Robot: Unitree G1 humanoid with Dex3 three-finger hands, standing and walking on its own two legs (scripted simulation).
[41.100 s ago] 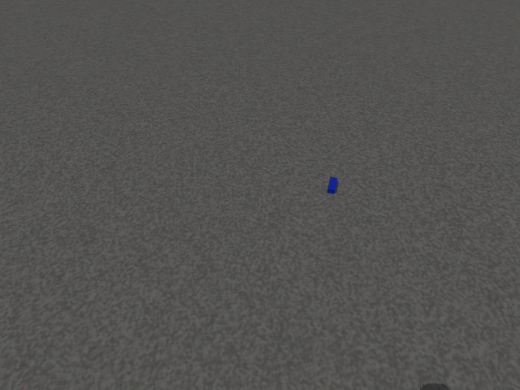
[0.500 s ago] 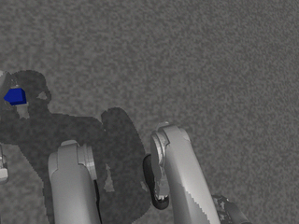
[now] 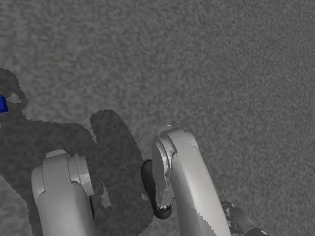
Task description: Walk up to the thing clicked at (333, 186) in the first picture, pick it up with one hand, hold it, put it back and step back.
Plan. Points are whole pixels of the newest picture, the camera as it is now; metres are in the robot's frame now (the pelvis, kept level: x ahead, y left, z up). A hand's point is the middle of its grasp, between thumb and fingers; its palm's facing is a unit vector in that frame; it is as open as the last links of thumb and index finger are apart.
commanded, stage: rest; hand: left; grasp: from above
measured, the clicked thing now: out of the picture +0.45 +0.34 -0.25
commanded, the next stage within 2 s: open in 1.00 s
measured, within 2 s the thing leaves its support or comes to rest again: rests again in 0.64 s
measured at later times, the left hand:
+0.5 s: hand out of the picture +0.43 +0.33 -0.24, palm faces -0.47 -0.12 -0.88, open 6.6 cm
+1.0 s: hand out of the picture +0.44 +0.33 -0.25, palm faces -0.45 -0.11 -0.88, open 6.6 cm
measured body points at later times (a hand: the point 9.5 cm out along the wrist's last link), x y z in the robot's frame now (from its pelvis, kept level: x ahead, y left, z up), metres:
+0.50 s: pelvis +0.00 +0.00 -0.01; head +0.26 +0.12 +0.33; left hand +0.45 +0.33 -0.19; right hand +0.05 -0.27 -0.07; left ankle +0.06 +0.12 -0.28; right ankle +0.11 -0.12 -0.27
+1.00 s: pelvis +0.00 +0.01 -0.01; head +0.27 +0.13 +0.32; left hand +0.46 +0.33 -0.20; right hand +0.05 -0.26 -0.07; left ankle +0.06 +0.12 -0.28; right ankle +0.11 -0.12 -0.27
